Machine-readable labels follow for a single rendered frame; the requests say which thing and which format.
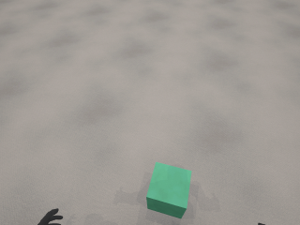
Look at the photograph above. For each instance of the carton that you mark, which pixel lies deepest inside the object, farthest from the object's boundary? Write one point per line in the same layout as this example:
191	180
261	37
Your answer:
168	190

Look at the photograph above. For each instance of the left robot hand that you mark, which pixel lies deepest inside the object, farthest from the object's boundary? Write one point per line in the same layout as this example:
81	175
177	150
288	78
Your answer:
50	217

